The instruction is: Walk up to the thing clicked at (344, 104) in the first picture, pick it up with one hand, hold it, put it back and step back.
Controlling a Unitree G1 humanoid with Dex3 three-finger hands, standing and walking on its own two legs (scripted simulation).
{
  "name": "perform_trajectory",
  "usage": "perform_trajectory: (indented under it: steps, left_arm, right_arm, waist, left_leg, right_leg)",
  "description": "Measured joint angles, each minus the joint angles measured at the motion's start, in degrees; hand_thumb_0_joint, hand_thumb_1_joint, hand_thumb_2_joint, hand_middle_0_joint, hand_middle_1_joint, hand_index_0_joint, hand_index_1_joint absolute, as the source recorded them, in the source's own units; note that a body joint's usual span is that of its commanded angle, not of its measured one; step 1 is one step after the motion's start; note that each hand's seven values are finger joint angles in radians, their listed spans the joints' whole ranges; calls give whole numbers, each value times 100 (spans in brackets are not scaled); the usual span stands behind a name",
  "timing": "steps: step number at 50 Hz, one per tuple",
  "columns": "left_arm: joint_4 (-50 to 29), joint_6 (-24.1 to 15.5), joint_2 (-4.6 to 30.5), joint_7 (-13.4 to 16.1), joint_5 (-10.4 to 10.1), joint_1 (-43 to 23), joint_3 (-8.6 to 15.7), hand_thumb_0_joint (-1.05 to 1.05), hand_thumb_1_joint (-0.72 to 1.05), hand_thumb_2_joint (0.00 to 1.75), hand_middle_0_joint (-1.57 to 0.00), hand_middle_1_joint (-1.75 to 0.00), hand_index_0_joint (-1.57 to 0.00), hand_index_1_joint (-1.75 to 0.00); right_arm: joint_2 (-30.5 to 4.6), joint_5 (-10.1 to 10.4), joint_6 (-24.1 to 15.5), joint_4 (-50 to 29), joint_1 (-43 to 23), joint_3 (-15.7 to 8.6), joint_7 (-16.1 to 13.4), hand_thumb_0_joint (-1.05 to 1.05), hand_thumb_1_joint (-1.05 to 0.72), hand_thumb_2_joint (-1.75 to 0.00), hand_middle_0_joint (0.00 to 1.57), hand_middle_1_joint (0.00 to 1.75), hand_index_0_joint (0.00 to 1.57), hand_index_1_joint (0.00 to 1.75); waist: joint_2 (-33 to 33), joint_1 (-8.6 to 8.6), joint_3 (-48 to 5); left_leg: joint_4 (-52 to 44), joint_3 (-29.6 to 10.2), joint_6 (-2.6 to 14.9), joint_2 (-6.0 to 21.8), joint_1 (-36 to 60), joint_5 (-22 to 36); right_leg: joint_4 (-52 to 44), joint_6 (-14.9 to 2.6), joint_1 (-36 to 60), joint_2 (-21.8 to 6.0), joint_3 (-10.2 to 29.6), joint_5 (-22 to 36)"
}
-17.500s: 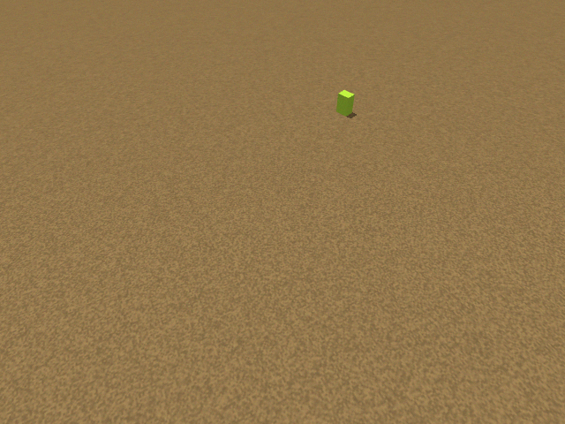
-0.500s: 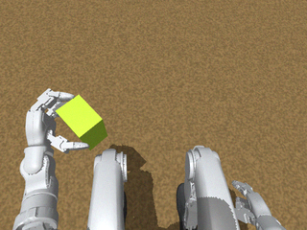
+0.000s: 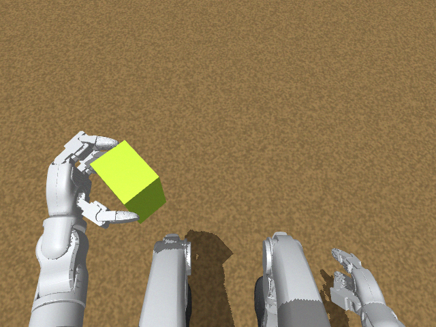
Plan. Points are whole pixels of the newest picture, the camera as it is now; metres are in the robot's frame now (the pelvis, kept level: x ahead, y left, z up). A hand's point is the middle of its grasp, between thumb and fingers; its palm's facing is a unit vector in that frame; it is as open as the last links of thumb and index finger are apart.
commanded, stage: lift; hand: left
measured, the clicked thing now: (133, 185) +0.36 +0.17 -0.01
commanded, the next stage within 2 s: hold in 1.44 s
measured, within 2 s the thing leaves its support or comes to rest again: neither
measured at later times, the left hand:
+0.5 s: hand (73, 119) +0.38 +0.19 +0.18, palm faces +0.09 -1.00 -0.03, open 12.2 cm
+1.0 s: hand (59, 68) +0.38 +0.17 +0.25, palm faces +0.09 -1.00 -0.01, open 12.3 cm
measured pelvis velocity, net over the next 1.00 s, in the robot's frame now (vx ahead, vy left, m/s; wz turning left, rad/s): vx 0.05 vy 0.00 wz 0.03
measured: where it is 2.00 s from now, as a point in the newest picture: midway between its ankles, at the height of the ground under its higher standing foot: outside the picture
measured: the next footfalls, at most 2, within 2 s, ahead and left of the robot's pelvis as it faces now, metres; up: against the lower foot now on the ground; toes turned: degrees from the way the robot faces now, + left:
none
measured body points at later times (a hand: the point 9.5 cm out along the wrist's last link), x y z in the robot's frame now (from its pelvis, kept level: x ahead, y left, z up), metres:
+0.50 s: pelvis +0.04 +0.00 +0.14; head +0.14 +0.02 +0.57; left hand +0.37 +0.24 +0.18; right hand +0.19 -0.24 +0.03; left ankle +0.07 +0.13 -0.47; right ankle +0.08 -0.14 -0.47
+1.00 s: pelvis +0.05 +0.00 +0.19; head +0.12 +0.00 +0.64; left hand +0.37 +0.23 +0.25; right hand +0.19 -0.25 +0.09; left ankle +0.07 +0.13 -0.47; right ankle +0.08 -0.14 -0.47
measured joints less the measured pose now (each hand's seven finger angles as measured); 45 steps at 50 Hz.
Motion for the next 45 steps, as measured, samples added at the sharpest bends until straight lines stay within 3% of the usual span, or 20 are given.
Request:
perform_trajectory:
  steps: [9, 16, 45]
  left_arm:
    - [-544, 455, -78, 329, 50, 412, -260, -1, -61, 59, -68, -107, -69, -106]
    - [-365, 530, -108, 495, 141, 401, -380, -1, -61, 59, -68, -107, -70, -106]
    - [341, 281, -349, 401, 202, 312, -532, -1, -61, 59, -68, -108, -69, -106]
  right_arm:
    - [111, 66, -59, -40, 213, 42, -139, 1, -93, -89, 21, 30, 20, 30]
    - [182, 39, -158, 25, 409, 74, -179, 1, -93, -89, 21, 30, 20, 30]
    - [203, -79, -157, 215, 830, 49, -155, 1, -93, -89, 21, 30, 20, 30]
  waist:
    - [47, 3, 11]
    - [37, -49, 49]
    - [8, -55, 516]
  left_leg:
    - [-1113, 49, 21, 36, 1302, 121]
    - [-1958, 74, 26, 65, 2325, 276]
    - [-4237, 225, -18, 113, 4921, 959]
  right_leg:
    - [-1135, 12, 1315, 7, -46, 133]
    - [-2001, 7, 2347, 27, -84, 300]
    - [-4193, -37, 4868, 77, -67, 960]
